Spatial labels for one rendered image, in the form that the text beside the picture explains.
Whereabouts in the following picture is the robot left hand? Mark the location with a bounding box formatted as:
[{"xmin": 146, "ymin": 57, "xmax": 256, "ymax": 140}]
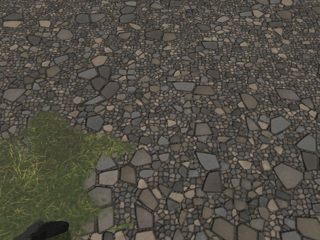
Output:
[{"xmin": 13, "ymin": 220, "xmax": 69, "ymax": 240}]

